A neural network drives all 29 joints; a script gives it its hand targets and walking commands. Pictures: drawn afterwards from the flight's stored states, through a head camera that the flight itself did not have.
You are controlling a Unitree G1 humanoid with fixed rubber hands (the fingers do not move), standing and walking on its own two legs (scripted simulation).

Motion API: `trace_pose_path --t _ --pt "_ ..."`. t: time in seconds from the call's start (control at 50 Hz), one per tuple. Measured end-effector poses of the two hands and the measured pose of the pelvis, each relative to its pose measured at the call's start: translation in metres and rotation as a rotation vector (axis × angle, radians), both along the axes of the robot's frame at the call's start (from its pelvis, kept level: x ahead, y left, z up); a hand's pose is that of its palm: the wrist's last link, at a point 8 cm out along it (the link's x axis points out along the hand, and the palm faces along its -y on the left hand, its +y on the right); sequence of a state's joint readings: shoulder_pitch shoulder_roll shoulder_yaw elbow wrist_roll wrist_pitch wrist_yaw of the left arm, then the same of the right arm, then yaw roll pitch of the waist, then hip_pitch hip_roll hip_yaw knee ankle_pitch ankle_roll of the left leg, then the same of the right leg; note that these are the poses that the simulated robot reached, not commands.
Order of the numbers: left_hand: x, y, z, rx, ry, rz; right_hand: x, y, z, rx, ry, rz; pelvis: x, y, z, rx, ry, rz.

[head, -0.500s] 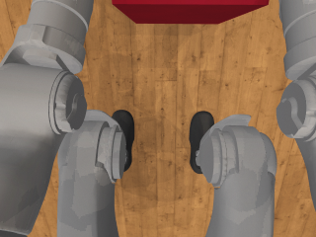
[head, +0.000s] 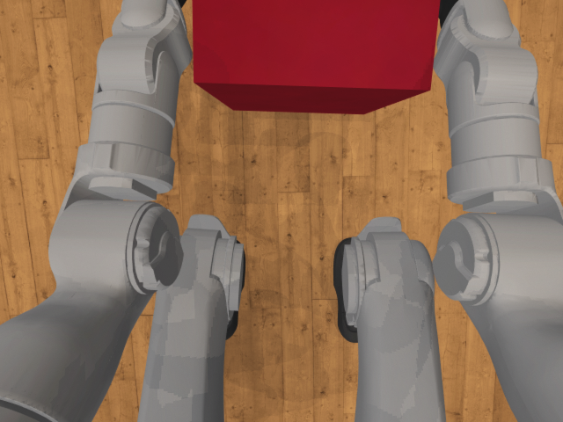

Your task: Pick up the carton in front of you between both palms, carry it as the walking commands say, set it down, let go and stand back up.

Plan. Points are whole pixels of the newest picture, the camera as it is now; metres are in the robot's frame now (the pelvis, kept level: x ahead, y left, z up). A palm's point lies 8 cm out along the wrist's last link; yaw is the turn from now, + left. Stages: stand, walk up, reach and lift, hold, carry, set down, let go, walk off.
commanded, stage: reach and lift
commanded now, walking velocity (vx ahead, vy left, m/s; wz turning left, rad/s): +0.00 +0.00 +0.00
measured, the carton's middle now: (307, 15) +0.57 -0.02 -0.18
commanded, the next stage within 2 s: none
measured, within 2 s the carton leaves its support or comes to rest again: neither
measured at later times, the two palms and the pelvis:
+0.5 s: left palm out of the picture +0.51 +0.13 +0.06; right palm out of the picture +0.50 -0.17 +0.06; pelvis -0.01 +0.00 +0.11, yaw -1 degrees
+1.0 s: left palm out of the picture +0.45 +0.14 +0.22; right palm out of the picture +0.44 -0.16 +0.22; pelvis +0.04 +0.00 +0.25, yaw -1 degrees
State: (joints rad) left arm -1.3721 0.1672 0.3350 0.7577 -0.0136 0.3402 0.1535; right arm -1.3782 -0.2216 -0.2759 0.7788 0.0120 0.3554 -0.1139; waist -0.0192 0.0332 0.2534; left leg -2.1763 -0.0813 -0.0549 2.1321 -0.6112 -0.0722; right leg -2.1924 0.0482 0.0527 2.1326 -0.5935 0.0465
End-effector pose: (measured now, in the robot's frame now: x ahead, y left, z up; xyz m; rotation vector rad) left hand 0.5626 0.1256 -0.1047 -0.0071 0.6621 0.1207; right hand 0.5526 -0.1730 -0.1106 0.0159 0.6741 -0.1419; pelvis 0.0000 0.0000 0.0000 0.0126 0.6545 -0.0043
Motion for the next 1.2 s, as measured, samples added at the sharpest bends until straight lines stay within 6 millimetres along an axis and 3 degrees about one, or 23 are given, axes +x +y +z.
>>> trace_pose_path --t 0.1,0.2,0.34,0.5,0.84,1.2 --pt "-0.02 -0.005 0.055 -0.01 0.024 -0.008 -0.022 -0.005 0.058 0.003 0.024 -0.013 -0.005 0.003 0.029 -0.002 0.065 -0.004" --pt "-0.036 -0.004 0.093 -0.004 0.035 -0.012 -0.036 -0.004 0.098 -0.003 0.036 -0.005 -0.013 0.004 0.058 0.0 0.092 -0.01" --pt "-0.045 0.004 0.126 -0.004 0.026 -0.004 -0.043 0.003 0.131 -0.002 0.026 0.004 -0.016 0.004 0.084 -0.002 0.115 -0.009" --pt "-0.055 0.006 0.162 -0.011 0.012 0.002 -0.052 0.005 0.167 0.003 0.012 -0.002 -0.006 0.004 0.113 -0.005 0.116 -0.007" --pt "-0.091 0.009 0.277 -0.02 0.024 0.008 -0.09 0.008 0.279 0.026 0.024 -0.017 0.026 0.003 0.206 -0.005 -0.008 -0.013" --pt "-0.131 0.014 0.385 -0.021 0.021 0.005 -0.131 0.013 0.389 0.023 0.021 -0.018 0.054 0.002 0.302 -0.012 -0.241 -0.015"
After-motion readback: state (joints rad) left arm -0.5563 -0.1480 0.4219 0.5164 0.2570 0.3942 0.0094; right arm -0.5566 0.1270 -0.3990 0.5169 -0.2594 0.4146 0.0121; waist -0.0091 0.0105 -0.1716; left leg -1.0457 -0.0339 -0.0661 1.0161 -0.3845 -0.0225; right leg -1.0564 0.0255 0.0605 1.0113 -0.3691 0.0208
